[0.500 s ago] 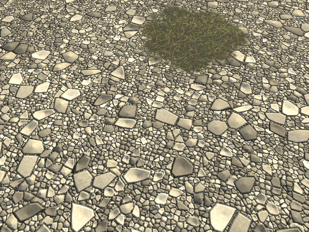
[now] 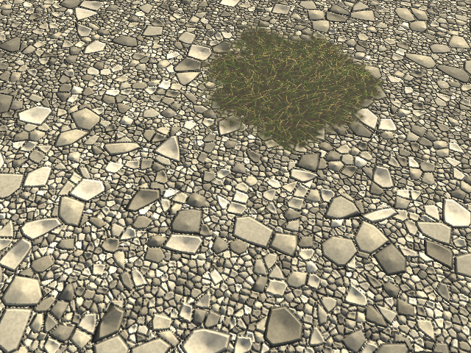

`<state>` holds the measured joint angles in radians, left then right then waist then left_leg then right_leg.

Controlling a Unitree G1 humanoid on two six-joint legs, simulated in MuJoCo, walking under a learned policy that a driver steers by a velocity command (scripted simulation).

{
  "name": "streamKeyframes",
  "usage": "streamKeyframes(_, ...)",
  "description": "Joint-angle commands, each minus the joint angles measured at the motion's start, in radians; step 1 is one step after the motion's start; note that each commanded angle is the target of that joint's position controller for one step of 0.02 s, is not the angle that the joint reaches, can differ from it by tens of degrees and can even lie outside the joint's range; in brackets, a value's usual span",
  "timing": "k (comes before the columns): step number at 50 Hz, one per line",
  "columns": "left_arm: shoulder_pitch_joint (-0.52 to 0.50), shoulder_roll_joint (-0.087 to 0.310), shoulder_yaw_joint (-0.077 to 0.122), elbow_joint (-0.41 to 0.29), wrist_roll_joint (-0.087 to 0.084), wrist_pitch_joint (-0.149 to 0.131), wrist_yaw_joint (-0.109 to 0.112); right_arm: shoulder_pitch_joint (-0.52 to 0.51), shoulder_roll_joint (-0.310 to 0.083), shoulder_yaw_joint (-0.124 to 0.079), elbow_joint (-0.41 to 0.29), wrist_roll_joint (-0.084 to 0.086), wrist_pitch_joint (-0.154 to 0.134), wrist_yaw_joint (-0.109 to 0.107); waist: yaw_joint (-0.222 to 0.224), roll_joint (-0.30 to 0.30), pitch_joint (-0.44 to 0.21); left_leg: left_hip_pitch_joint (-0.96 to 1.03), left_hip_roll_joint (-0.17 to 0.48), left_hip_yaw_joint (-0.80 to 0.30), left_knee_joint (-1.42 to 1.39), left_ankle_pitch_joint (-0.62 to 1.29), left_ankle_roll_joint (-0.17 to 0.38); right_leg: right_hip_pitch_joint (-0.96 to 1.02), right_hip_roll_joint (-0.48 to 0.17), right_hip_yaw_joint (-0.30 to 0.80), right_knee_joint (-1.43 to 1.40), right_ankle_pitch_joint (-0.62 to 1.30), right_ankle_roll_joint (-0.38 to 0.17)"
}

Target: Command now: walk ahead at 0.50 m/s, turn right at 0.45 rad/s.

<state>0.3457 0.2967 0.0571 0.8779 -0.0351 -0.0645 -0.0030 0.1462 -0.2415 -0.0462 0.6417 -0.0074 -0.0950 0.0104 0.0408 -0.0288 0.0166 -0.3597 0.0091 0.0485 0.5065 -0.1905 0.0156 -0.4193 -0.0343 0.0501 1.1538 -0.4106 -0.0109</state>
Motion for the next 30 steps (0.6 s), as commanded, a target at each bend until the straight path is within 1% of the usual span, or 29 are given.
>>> streamKeyframes(1,-0.037,0.07,0.024,-0.098,0.003,0.009,-0.001,0.072,-0.096,-0.037,-0.003,-0.002,-0.014,0.001,-0.044,0.162,-0.032,0.244,0.275,-0.269,-0.313,0.054,0.177,-0.274,-0.102,0.047,0.036,0.089,0.003)
streamKeyframes(2,-0.045,0.047,0.02,-0.108,0.003,0.02,-0.004,0.061,-0.102,-0.042,0.005,-0.002,-0.021,0.0,-0.032,0.15,-0.018,0.213,0.276,-0.227,-0.338,0.105,0.183,-0.264,-0.105,0.043,0.021,0.112,0.01)
streamKeyframes(4,-0.078,0.032,0.019,-0.132,0.009,0.033,-0.006,0.058,-0.121,-0.052,0.023,-0.003,-0.029,-0.006,-0.022,0.118,0.0,0.203,0.281,-0.15,-0.365,0.18,0.191,-0.286,-0.108,0.049,-0.037,0.175,0.022)
streamKeyframes(5,-0.1,0.03,0.018,-0.143,0.012,0.035,-0.009,0.064,-0.132,-0.057,0.032,-0.004,-0.029,-0.01,-0.023,0.105,0.005,0.211,0.28,-0.112,-0.372,0.197,0.191,-0.297,-0.108,0.049,-0.084,0.221,0.026)
streamKeyframes(7,-0.148,0.021,0.012,-0.16,0.016,0.033,-0.022,0.072,-0.151,-0.064,0.047,-0.002,-0.026,-0.018,-0.034,0.092,0.013,0.221,0.262,-0.029,-0.376,0.209,0.175,-0.28,-0.103,0.033,-0.209,0.337,0.025)
streamKeyframes(9,-0.219,0.014,0.005,-0.182,0.017,0.028,-0.037,0.085,-0.176,-0.072,0.059,0.002,-0.021,-0.023,-0.058,0.085,0.029,0.224,0.252,0.036,-0.376,0.207,0.154,-0.242,-0.089,-0.001,-0.331,0.424,0.015)
streamKeyframes(11,-0.282,0.022,0.004,-0.208,0.017,0.029,-0.049,0.111,-0.199,-0.081,0.073,0.011,-0.015,-0.026,-0.08,0.078,0.045,0.256,0.265,0.071,-0.371,0.19,0.139,-0.224,-0.078,-0.032,-0.406,0.429,0.0)
streamKeyframes(13,-0.33,0.037,0.007,-0.236,0.015,0.032,-0.056,0.133,-0.217,-0.089,0.09,0.023,-0.005,-0.025,-0.09,0.078,0.064,0.318,0.287,0.089,-0.348,0.186,0.126,-0.235,-0.073,-0.048,-0.455,0.378,-0.023)
streamKeyframes(14,-0.345,0.046,0.01,-0.247,0.016,0.033,-0.059,0.143,-0.226,-0.093,0.097,0.029,0.002,-0.025,-0.092,0.079,0.069,0.352,0.298,0.098,-0.324,0.213,0.119,-0.237,-0.064,-0.063,-0.473,0.334,-0.038)
streamKeyframes(15,-0.347,0.055,0.014,-0.257,0.017,0.034,-0.062,0.146,-0.238,-0.097,0.102,0.034,0.009,-0.025,-0.085,0.085,0.063,0.38,0.303,0.111,-0.282,0.299,0.11,-0.217,-0.047,-0.086,-0.487,0.281,-0.056)
streamKeyframes(16,-0.324,0.071,0.023,-0.262,0.018,0.036,-0.062,0.142,-0.255,-0.101,0.104,0.037,0.017,-0.026,-0.064,0.099,0.036,0.397,0.3,0.129,-0.21,0.472,0.099,-0.157,-0.013,-0.119,-0.494,0.225,-0.076)
streamKeyframes(17,-0.24,0.096,0.041,-0.247,0.016,0.038,-0.059,0.132,-0.266,-0.102,0.103,0.042,0.026,-0.028,-0.01,0.103,-0.021,0.391,0.281,0.159,-0.071,0.652,0.081,-0.029,0.038,-0.16,-0.519,0.204,-0.101)
streamKeyframes(18,-0.074,0.152,0.075,-0.201,0.011,0.04,-0.05,0.136,-0.247,-0.093,0.1,0.042,0.034,-0.03,0.072,0.084,-0.111,0.319,0.236,0.196,0.149,0.721,0.048,0.209,0.099,-0.181,-0.565,0.245,-0.136)
streamKeyframes(19,0.092,0.256,0.113,-0.167,0.007,0.049,-0.029,0.158,-0.197,-0.07,0.078,0.012,0.029,-0.035,0.127,-0.041,-0.209,0.064,0.189,0.209,0.488,0.401,-0.012,0.515,-0.028,0.049,-0.579,0.29,-0.202)
streamKeyframes(20,0.04,0.364,0.119,-0.188,0.005,0.037,-0.028,0.243,-0.061,-0.025,0.016,-0.015,0.0,-0.024,-0.008,-0.282,-0.316,-0.35,-0.016,0.051,0.817,-0.422,-0.071,0.784,-0.258,0.649,-0.732,0.058,-0.397)
streamKeyframes(21,0.069,0.271,0.093,-0.217,0.009,0.023,-0.035,0.117,-0.155,-0.036,0.008,0.029,-0.035,-0.014,0.084,-0.131,-0.376,-0.456,-0.007,-0.134,0.899,-0.407,-0.049,0.802,-0.297,0.776,-0.87,-0.044,-0.389)
streamKeyframes(22,0.04,0.214,0.076,-0.203,0.016,0.009,-0.037,0.042,-0.193,-0.045,-0.011,0.058,-0.049,-0.01,0.084,-0.085,-0.235,-0.528,0.031,-0.125,0.877,-0.309,-0.023,0.712,-0.277,0.641,-0.878,0.028,-0.345)
streamKeyframes(23,-0.017,0.18,0.065,-0.21,0.012,0.003,-0.035,0.039,-0.182,-0.04,-0.004,0.038,-0.055,-0.019,0.041,-0.012,-0.165,-0.484,0.076,-0.127,0.796,-0.222,-0.011,0.571,-0.237,0.529,-0.865,0.119,-0.311)
streamKeyframes(24,-0.089,0.143,0.053,-0.224,0.015,0.005,-0.032,0.044,-0.187,-0.046,0.008,0.008,-0.053,-0.027,-0.003,0.002,-0.112,-0.405,0.106,-0.129,0.71,-0.168,-0.015,0.429,-0.196,0.428,-0.865,0.227,-0.286)
streamKeyframes(25,-0.128,0.124,0.045,-0.244,0.03,0.005,-0.026,0.066,-0.193,-0.052,0.01,0.001,-0.042,-0.026,-0.039,-0.021,-0.098,-0.33,0.124,-0.138,0.672,-0.133,-0.018,0.335,-0.171,0.377,-0.885,0.302,-0.28)
streamKeyframes(26,-0.143,0.122,0.045,-0.252,0.034,0.003,-0.023,0.072,-0.187,-0.053,0.009,-0.001,-0.03,-0.025,-0.053,-0.026,-0.092,-0.294,0.124,-0.134,0.636,-0.116,-0.027,0.288,-0.156,0.356,-0.905,0.348,-0.284)
streamKeyframes(28,-0.127,0.135,0.049,-0.243,0.028,-0.003,-0.012,0.062,-0.159,-0.046,0.005,-0.008,-0.013,-0.024,-0.06,-0.01,-0.073,-0.278,0.111,-0.114,0.555,-0.073,-0.05,0.225,-0.136,0.293,-0.924,0.453,-0.291)
streamKeyframes(30,-0.094,0.152,0.055,-0.228,0.022,-0.003,0.002,-0.004,-0.135,-0.036,-0.015,-0.012,-0.007,-0.025,-0.043,-0.003,-0.045,-0.297,0.093,-0.105,0.432,0.036,-0.074,0.202,-0.111,0.245,-0.929,0.494,-0.277)
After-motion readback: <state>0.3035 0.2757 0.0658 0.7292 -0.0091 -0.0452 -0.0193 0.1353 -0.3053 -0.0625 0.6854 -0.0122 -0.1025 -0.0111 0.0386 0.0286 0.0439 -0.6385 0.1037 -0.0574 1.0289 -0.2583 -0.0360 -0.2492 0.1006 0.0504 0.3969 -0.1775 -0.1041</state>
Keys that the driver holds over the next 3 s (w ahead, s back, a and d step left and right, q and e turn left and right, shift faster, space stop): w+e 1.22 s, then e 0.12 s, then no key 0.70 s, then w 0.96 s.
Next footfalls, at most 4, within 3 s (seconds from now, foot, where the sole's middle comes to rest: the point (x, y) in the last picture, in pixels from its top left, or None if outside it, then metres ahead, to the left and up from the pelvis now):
0.38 right None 0.33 -0.19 -0.77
0.86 left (287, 287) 0.67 -0.11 -0.77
1.38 right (411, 281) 0.71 -0.49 -0.77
1.78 left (358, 224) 0.91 -0.35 -0.77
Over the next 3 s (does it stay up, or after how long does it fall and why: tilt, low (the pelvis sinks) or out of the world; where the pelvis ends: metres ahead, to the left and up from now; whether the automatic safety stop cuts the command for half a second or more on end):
stays up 1.02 -0.67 0.01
